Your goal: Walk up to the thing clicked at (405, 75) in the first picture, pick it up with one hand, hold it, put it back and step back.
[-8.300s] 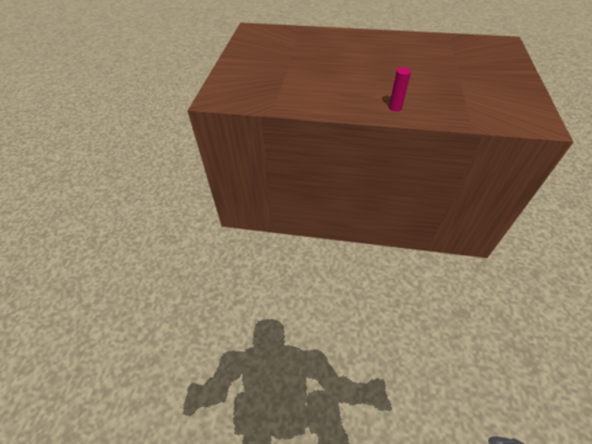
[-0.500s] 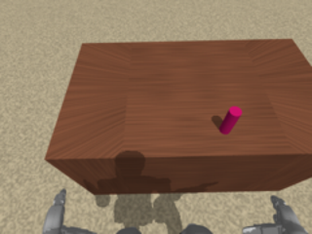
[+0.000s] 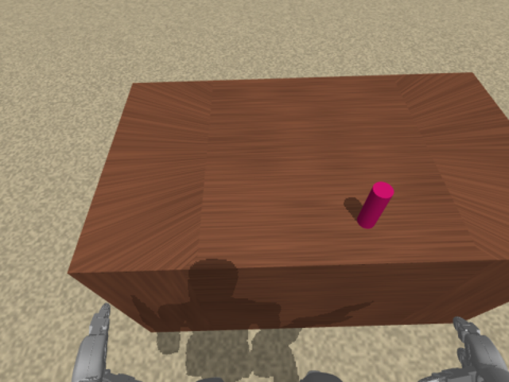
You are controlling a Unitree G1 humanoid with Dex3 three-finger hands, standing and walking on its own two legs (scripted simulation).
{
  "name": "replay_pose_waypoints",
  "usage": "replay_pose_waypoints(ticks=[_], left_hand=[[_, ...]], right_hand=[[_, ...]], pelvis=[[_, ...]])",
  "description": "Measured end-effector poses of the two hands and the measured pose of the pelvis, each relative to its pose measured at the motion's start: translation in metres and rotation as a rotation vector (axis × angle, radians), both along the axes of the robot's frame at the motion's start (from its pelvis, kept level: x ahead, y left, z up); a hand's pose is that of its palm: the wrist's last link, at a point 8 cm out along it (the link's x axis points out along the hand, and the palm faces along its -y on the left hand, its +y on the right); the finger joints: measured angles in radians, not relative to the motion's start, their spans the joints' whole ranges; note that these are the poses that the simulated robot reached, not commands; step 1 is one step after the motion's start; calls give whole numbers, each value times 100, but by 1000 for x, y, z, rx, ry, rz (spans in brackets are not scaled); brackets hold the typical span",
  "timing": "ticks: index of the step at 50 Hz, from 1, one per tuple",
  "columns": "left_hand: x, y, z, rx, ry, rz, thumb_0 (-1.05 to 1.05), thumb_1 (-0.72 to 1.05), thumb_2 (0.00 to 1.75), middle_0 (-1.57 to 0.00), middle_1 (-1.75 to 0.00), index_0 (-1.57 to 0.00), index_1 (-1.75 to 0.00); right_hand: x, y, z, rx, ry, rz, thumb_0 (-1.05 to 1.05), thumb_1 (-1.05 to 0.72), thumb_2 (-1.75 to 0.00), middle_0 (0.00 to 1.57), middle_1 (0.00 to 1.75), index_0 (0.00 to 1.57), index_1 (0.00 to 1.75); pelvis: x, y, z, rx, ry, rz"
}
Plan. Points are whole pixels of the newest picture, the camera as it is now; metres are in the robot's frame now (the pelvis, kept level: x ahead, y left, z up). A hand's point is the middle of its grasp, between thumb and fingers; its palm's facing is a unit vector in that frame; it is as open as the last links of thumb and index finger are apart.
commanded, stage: go down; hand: right
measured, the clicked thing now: (373, 206) +0.44 -0.23 -0.08
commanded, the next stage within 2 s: approach in 1.96 s
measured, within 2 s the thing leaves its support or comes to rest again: neither
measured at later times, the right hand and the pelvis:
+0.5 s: hand (469, 336) +0.19 -0.31 -0.06, palm faces +0.24 +0.93 -0.28, open 17.5 cm; pelvis -0.02 +0.00 -0.01, yaw -1 degrees
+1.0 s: hand (491, 272) +0.28 -0.36 -0.02, palm faces +0.24 +0.96 -0.14, open 17.7 cm; pelvis -0.02 -0.01 -0.01, yaw +1 degrees
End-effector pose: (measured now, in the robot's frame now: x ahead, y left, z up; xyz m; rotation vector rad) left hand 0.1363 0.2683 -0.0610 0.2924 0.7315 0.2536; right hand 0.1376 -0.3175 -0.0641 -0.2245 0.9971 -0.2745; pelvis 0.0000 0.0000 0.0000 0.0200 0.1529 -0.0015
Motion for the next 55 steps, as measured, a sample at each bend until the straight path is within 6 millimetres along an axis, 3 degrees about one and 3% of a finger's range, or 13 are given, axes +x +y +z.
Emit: replay_pose_waypoints(ticks=[19,23,30,37,44,55], left_hand=[[-3,-13,12,0,-90,-52,-1,-52,3,-6,-6,-6,-5],[-3,-11,14,20,-110,-57,-1,-52,3,-6,-6,-6,-5],[-14,-5,9,51,-88,-44,-1,-52,3,-6,-6,-6,-5],[-28,-12,6,36,-63,-25,-1,-52,3,-6,-6,-6,-5],[-32,-9,6,54,-28,-8,-1,-52,4,-6,-6,-6,-5],[-19,-20,11,59,-24,-45,-1,-53,5,-6,-6,-6,-6]], right_hand=[[-8,-19,15,-1,-97,-23,-1,54,-4,4,6,5,6],[9,-31,24,-9,-187,-41,-1,54,-4,4,6,5,6],[60,-59,52,-15,-360,-26,-1,55,-3,5,6,5,6],[98,-74,62,54,-408,-10,-1,56,-2,5,6,6,5],[108,-86,62,72,-452,-4,-1,57,-3,5,6,6,5],[111,-97,67,72,-527,-10,-1,60,-4,4,6,5,6]], pelvis=[[-10,3,-7,6,-11,-13],[-15,3,-8,8,-13,-18],[-21,2,-11,14,3,-15],[-21,-3,-10,14,20,5],[-21,-8,-9,15,29,17],[-20,-10,-7,24,36,7]])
